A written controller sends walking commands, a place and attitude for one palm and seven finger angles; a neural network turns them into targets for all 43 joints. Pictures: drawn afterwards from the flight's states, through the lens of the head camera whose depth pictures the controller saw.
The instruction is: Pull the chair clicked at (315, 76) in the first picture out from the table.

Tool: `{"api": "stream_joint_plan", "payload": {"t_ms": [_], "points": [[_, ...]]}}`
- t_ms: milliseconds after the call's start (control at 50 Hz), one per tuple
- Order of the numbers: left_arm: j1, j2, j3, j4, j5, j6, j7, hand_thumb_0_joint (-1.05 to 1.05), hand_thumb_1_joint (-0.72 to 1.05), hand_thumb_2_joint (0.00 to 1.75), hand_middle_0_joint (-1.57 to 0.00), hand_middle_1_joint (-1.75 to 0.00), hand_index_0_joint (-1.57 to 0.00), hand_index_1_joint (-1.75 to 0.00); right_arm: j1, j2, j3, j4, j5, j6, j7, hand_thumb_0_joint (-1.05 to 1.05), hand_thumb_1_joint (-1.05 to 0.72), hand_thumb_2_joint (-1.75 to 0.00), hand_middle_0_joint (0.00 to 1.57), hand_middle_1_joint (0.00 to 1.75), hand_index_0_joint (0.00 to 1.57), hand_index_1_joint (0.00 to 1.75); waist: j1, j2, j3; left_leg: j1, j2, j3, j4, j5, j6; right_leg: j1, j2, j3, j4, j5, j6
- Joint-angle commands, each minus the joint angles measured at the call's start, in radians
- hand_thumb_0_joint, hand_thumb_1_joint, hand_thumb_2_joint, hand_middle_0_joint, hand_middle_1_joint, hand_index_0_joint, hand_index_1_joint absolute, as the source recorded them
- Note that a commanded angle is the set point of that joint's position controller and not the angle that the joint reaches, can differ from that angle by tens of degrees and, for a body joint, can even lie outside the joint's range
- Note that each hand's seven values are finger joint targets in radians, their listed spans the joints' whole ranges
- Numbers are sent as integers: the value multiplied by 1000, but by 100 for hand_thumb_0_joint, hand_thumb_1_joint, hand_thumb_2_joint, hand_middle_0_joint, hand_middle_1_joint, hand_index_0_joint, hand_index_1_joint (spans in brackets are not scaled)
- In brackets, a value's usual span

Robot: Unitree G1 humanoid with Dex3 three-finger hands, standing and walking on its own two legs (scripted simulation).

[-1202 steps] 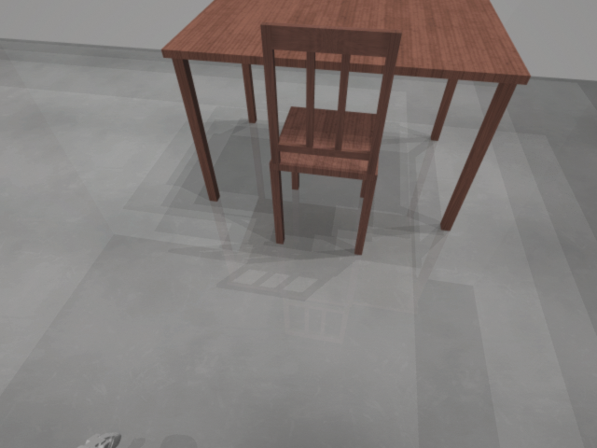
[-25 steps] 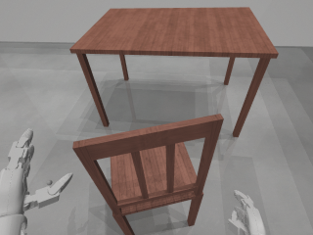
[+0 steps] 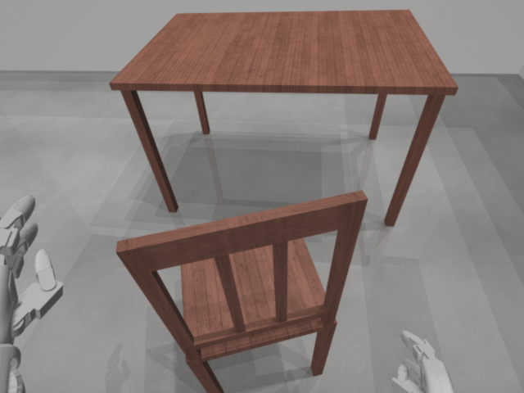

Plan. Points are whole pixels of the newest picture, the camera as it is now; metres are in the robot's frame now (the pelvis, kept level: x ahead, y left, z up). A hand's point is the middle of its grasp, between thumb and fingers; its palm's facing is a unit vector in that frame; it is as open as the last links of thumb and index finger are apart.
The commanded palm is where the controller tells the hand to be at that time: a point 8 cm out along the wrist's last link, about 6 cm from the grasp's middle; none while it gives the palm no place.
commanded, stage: draw the hand back to the body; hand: left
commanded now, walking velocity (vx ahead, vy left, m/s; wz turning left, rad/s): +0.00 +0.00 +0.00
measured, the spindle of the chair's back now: (232, 297) +0.31 +0.11 -0.09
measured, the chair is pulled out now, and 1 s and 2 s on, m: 0.56 0.56 0.56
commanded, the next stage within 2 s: step back with the hand held close in 0.06 s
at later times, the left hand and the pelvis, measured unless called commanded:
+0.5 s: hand (43, 312) +0.16 +0.27 +0.14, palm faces +0.36 -0.77 -0.53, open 7.4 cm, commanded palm +0.10 +0.31 +0.18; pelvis -0.04 +0.01 +0.00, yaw -1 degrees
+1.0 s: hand out of the picture +0.11 +0.29 +0.16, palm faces +0.46 -0.74 -0.50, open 7.4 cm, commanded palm +0.04 +0.32 +0.18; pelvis -0.09 +0.02 -0.01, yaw +1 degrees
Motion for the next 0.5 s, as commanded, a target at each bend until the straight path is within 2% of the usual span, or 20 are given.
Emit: {"api": "stream_joint_plan", "payload": {"t_ms": [0, 40, 100, 140, 160, 180, 200, 220, 240, 280, 340, 420, 440, 480], "points": [[-64, 191, 146, -187, 7, -67, 24, 0, 90, 90, -20, -30, -20, -30, -137, -91, -34, -166, -4, -57, -8, 0, -90, -90, 20, 30, 20, 30, 1, -29, -87, -51, -3, 6, -46, 341, 36, 73, -8, 7, -44, 310, -32], [-83, 198, 149, -194, 9, -66, 23, 0, 90, 90, -20, -30, -20, -30, -143, -95, -34, -162, -3, -61, -8, 0, -90, -90, 20, 30, 20, 30, 1, -15, -72, -57, -2, 4, -47, 327, 33, 67, -5, 9, -51, 293, -34], [-82, 184, 135, -184, 8, -69, 21, 0, 90, 90, -20, -30, -20, -30, -141, -95, -33, -167, -3, -63, -7, 0, -90, -90, 20, 30, 20, 30, 1, -34, -70, -59, -3, 1, -53, 308, 36, 62, -7, 8, -51, 271, -33], [-92, 199, 145, -193, 8, -69, 21, 0, 90, 90, -20, -30, -20, -30, -145, -97, -32, -162, -3, -65, -6, 0, -90, -90, 20, 30, 20, 30, 3, 3, -62, -66, -5, -2, -56, 293, 33, 63, -6, 12, -58, 256, -37], [-124, 159, 96, -198, 9, -71, 16, 0, 90, 90, -20, -30, -20, -30, -144, -95, -25, -168, -5, -69, -4, 0, -90, -90, 20, 30, 20, 30, -7, -17, -53, -65, -8, -1, -59, 282, 36, 54, -8, 10, -60, 246, -33], [-293, 349, 269, -298, -3, -130, 16, 0, 90, 90, -20, -30, -20, -30, -123, -109, -38, -195, 3, -47, -4, 0, -90, -90, 20, 30, 20, 30, -30, -47, 37, -132, 26, 1, -22, 213, 51, -31, -59, 110, -105, 344, -35], [-205, 291, 242, -192, 3, -137, 10, 0, 90, 90, -20, -30, -20, -30, -121, -93, -39, -173, 1, -38, -5, 0, -90, -90, 20, 30, 20, 30, -39, -96, 11, -136, 18, -12, -7, 182, 49, -10, -82, 111, -100, 363, -43], [-125, 229, 202, -146, 5, -133, 2, 0, 90, 90, -20, -30, -20, -30, -121, -95, -40, -182, -2, -27, -2, 0, -90, -90, 20, 30, 20, 30, -40, -108, -5, -134, 15, -12, -2, 183, 45, -9, -88, 115, -93, 361, -44], [-100, 226, 198, -162, 7, -139, 0, 0, 90, 90, -20, -30, -20, -30, -127, -98, -44, -191, 0, -21, 0, 0, -90, -90, 20, 30, 20, 30, -39, -75, -23, -137, 18, -14, -10, 198, 44, 1, -92, 109, -82, 374, -43], [6, 182, 169, -165, 11, -141, 2, 0, 90, 90, -20, -30, -20, -30, -133, -100, -42, -202, -7, 1, 3, 0, -90, -90, 20, 30, 20, 30, -39, -24, -82, -137, 36, -20, -24, 287, 45, 31, -82, 80, -41, 379, -34], [73, 198, 189, -200, 17, -137, 13, 0, 90, 90, -20, -30, -20, -30, -148, -97, -49, -214, -6, 23, 0, 0, -90, -90, 20, 30, 20, 30, -38, -19, -133, -150, 56, -38, -31, 376, 48, 50, -74, 61, -8, 387, -26], [77, 234, 221, -276, 18, -141, 26, 0, 90, 90, -20, -30, -20, -30, -142, -91, -55, -228, -6, 36, -9, 0, -90, -90, 20, 30, 20, 30, -38, -72, -171, -176, 71, -46, -5, 393, 46, 42, -72, 61, 23, 398, -22], [70, 259, 240, -285, 18, -142, 33, 0, 90, 90, -20, -30, -20, -30, -148, -89, -56, -221, -3, 33, -15, 0, -90, -90, 20, 30, 20, 30, -40, -45, -173, -181, 73, -52, -16, 385, 48, 44, -74, 59, 31, 391, -21], [67, 247, 231, -307, 15, -145, 37, 0, 90, 90, -20, -30, -20, -30, -142, -84, -53, -224, -5, 25, -20, 0, -90, -90, 20, 30, 20, 30, -37, -15, -167, -213, 83, -61, -22, 351, 51, 29, -63, 56, 49, 340, -15]]}}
